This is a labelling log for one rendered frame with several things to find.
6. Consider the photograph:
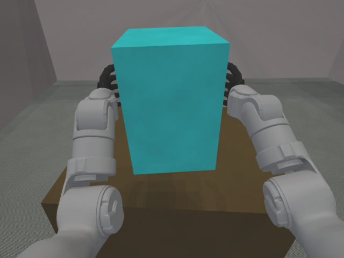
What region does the robot right forearm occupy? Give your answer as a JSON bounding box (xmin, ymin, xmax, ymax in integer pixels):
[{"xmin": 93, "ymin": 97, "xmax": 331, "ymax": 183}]
[{"xmin": 227, "ymin": 84, "xmax": 336, "ymax": 210}]

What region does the robot left hand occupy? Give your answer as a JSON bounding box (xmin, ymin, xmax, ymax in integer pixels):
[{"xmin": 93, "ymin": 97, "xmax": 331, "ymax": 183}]
[{"xmin": 97, "ymin": 64, "xmax": 121, "ymax": 107}]

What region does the left robot upper arm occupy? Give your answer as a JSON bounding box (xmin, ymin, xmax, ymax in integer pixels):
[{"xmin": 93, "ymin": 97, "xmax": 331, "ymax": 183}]
[{"xmin": 16, "ymin": 185, "xmax": 124, "ymax": 258}]

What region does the robot left forearm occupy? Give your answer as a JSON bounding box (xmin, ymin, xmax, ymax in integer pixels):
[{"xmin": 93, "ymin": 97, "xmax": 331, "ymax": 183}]
[{"xmin": 56, "ymin": 88, "xmax": 119, "ymax": 226}]

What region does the carton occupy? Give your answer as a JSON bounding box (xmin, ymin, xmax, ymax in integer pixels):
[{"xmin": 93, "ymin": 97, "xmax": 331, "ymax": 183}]
[{"xmin": 111, "ymin": 26, "xmax": 230, "ymax": 175}]

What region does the pedestal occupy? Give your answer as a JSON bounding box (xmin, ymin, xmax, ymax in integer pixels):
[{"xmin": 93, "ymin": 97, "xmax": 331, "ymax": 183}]
[{"xmin": 41, "ymin": 106, "xmax": 296, "ymax": 258}]

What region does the robot right hand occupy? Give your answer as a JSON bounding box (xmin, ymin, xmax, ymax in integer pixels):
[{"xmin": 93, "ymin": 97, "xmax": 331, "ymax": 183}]
[{"xmin": 223, "ymin": 62, "xmax": 245, "ymax": 106}]

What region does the right robot upper arm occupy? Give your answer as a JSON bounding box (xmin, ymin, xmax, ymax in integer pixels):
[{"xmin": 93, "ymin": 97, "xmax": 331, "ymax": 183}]
[{"xmin": 263, "ymin": 169, "xmax": 344, "ymax": 258}]

